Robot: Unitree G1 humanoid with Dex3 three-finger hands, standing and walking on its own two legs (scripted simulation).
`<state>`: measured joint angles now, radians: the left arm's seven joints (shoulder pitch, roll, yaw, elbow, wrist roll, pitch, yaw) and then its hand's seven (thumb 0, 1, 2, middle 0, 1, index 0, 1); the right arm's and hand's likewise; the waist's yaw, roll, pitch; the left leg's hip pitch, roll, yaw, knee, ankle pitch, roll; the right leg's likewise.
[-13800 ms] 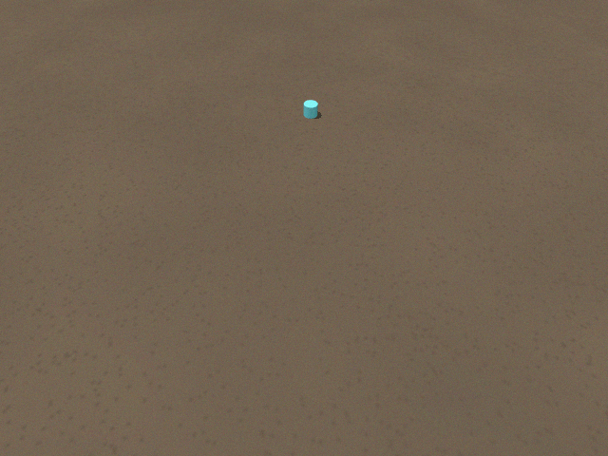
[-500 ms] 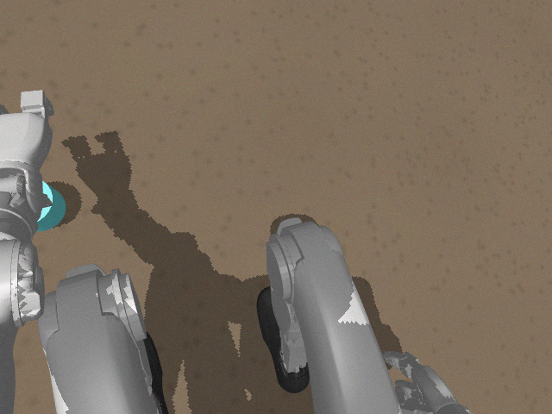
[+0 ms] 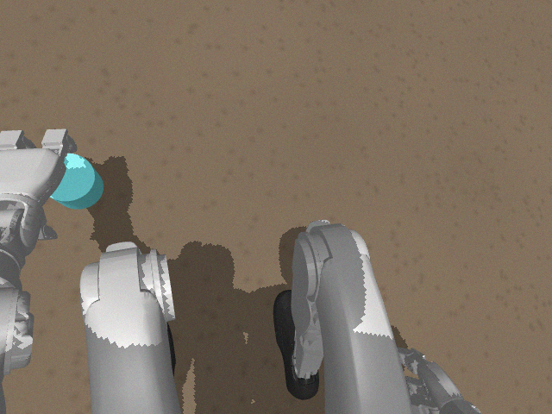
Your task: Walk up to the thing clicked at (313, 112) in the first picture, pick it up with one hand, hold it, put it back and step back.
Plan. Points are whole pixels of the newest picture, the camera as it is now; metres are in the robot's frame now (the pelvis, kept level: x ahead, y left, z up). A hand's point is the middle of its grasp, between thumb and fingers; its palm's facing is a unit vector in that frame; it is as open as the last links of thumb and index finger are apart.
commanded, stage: rest palm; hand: left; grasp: from above
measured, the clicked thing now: (73, 182) +0.45 +0.28 -0.28
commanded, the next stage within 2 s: close in 1.28 s
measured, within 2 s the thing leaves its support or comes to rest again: neither
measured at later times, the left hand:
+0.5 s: hand (63, 178) +0.45 +0.28 -0.23, palm faces -0.47 -0.13 -0.87, open 14.2 cm
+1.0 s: hand (74, 183) +0.44 +0.27 -0.24, palm faces -0.42 -0.08 -0.91, open 14.2 cm
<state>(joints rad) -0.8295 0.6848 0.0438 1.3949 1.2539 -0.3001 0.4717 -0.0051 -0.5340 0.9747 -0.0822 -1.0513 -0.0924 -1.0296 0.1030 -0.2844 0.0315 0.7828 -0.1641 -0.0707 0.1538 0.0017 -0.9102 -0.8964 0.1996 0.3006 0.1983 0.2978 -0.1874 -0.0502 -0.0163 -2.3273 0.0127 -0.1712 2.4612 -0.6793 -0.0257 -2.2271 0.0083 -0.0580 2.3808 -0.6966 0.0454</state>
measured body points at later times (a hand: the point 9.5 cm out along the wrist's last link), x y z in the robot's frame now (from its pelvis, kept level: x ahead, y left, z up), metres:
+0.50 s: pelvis +0.01 +0.00 -0.02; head +0.27 +0.06 +0.34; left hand +0.47 +0.28 -0.18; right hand +0.01 -0.27 -0.11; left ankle +0.08 +0.13 -0.28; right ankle +0.10 -0.13 -0.28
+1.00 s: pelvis +0.00 +0.00 -0.02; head +0.25 +0.09 +0.34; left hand +0.46 +0.27 -0.19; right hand +0.05 -0.27 -0.09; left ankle +0.08 +0.13 -0.28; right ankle +0.10 -0.13 -0.28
